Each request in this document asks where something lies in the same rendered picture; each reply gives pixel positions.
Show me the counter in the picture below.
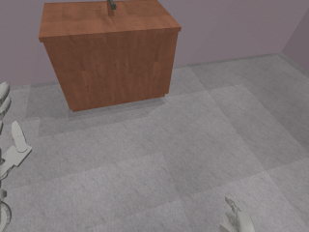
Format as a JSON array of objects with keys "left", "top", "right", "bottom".
[{"left": 38, "top": 0, "right": 182, "bottom": 112}]

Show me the left robot hand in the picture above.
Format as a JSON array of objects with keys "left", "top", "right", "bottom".
[{"left": 0, "top": 81, "right": 32, "bottom": 188}]

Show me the right robot hand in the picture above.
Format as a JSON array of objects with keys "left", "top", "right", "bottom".
[{"left": 220, "top": 194, "right": 257, "bottom": 232}]

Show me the robot left forearm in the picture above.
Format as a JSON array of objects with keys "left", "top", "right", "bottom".
[{"left": 0, "top": 188, "right": 12, "bottom": 232}]

